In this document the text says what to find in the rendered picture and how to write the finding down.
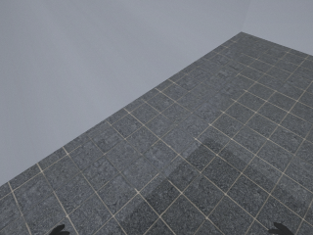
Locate robot right hand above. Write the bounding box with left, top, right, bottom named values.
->
left=268, top=222, right=293, bottom=235

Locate robot left hand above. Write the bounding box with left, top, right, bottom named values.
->
left=49, top=224, right=69, bottom=235

